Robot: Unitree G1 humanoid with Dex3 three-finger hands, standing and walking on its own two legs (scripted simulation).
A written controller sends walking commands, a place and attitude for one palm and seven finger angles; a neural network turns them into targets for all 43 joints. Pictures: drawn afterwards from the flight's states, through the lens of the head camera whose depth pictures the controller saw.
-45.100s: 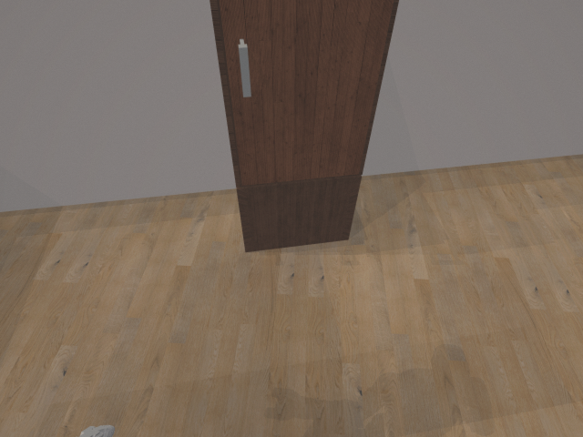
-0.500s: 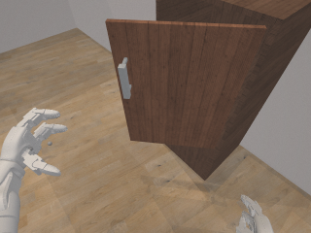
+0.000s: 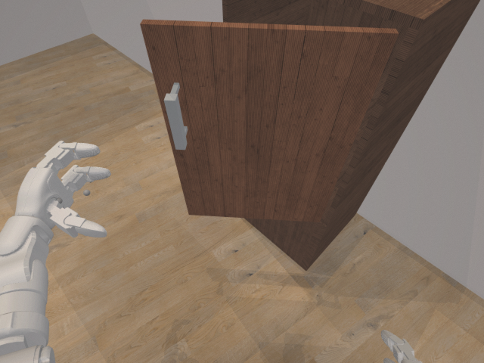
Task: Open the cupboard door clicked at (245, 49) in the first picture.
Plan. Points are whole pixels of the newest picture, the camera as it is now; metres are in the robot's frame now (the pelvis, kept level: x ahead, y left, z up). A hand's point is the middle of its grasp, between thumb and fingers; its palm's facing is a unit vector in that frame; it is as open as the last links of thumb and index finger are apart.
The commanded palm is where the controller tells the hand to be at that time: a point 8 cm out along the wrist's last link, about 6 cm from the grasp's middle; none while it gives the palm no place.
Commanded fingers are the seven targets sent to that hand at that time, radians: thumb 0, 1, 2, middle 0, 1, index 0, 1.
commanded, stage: move the hooked fingers beside the handle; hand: left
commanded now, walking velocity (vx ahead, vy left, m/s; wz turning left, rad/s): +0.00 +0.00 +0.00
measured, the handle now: (178, 117) +0.55 +0.15 +0.09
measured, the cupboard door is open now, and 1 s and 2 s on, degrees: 41 41 41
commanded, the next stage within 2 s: slide the fingers in behind the handle in 1.84 s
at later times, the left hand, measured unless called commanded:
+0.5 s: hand (111, 162) +0.42 +0.24 +0.09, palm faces -0.03 -1.00 +0.01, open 14.0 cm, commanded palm +0.41 +0.29 +0.10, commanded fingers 0.00 -0.50 0.30 -0.30 -1.20 -0.30 -1.20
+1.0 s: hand (137, 131) +0.50 +0.22 +0.09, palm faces -0.01 -1.00 +0.01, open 14.0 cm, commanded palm +0.49 +0.27 +0.09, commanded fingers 0.00 -0.50 0.30 -0.30 -1.20 -0.30 -1.20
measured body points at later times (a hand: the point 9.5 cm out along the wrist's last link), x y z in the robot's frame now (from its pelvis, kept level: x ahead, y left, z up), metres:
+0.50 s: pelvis +0.00 +0.02 +0.00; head +0.05 +0.03 +0.44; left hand +0.42 +0.30 +0.10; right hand +0.08 -0.25 -0.11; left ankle +0.01 +0.09 -0.72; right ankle +0.00 -0.09 -0.72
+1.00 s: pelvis +0.00 +0.02 -0.02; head +0.10 +0.03 +0.42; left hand +0.50 +0.27 +0.10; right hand -0.01 -0.26 -0.12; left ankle +0.01 +0.09 -0.72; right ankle +0.00 -0.09 -0.72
